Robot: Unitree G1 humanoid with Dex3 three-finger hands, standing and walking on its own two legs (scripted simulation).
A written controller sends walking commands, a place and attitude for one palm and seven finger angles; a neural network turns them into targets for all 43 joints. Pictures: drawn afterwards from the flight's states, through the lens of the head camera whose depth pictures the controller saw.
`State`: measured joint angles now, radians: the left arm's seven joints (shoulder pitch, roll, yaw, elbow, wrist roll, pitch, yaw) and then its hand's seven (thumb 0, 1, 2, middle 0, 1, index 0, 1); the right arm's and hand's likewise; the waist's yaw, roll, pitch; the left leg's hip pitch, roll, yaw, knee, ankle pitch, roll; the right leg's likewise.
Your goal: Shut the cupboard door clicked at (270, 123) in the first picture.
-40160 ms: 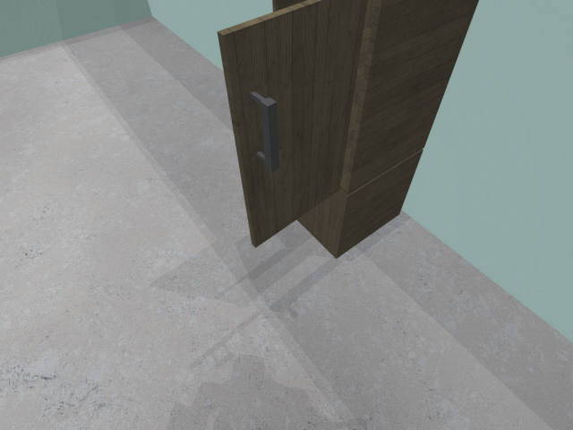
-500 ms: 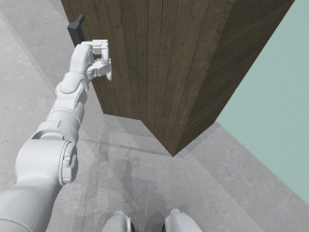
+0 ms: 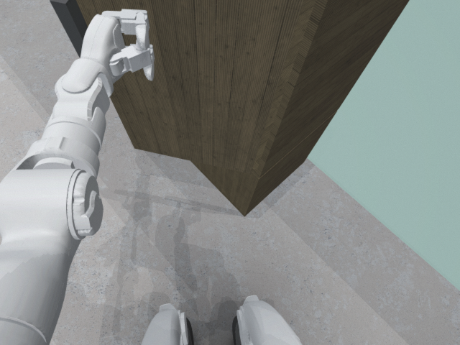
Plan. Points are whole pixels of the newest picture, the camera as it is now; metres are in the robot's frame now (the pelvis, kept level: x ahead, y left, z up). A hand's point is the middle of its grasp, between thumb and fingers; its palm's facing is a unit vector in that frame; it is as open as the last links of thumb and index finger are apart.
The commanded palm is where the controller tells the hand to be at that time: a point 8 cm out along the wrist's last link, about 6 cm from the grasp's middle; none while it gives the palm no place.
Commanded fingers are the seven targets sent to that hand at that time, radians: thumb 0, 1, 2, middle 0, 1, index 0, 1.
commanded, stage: push the door shut along its arc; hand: left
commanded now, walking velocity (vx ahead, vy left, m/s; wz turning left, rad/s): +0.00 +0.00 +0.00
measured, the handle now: (91, 40) +0.60 +0.14 +0.12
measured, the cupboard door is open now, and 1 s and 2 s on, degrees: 35 20 20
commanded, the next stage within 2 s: pull the fist back off the door in 0.38 s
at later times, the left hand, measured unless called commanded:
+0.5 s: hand (164, 39) +0.58 +0.03 +0.13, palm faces -0.41 -0.91 -0.03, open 3.3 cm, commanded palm +0.61 +0.04 +0.13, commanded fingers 0.00 0.90 0.90 -1.30 -1.50 -1.30 -1.50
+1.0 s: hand (168, 43) +0.58 +0.02 +0.12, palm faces +0.04 -1.00 +0.00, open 3.1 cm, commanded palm +0.53 +0.07 +0.13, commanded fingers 0.00 0.90 0.90 -1.30 -1.50 -1.30 -1.50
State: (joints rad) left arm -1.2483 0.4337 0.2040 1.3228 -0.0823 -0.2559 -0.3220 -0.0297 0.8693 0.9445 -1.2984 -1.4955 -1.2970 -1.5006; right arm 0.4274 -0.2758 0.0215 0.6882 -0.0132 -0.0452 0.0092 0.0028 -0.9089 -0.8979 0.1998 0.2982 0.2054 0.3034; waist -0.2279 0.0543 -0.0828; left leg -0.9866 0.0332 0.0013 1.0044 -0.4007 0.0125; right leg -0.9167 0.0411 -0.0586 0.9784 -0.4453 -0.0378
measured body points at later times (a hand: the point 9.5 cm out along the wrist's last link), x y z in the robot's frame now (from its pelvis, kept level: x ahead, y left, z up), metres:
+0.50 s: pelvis -0.01 +0.01 -0.02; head +0.16 +0.02 +0.39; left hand +0.59 +0.08 +0.14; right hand -0.06 -0.25 -0.12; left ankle +0.03 +0.11 -0.67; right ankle +0.00 -0.10 -0.67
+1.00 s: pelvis +0.03 +0.00 +0.01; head +0.15 -0.01 +0.44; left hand +0.57 +0.08 +0.13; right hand -0.05 -0.23 -0.10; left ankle +0.03 +0.11 -0.67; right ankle +0.00 -0.10 -0.67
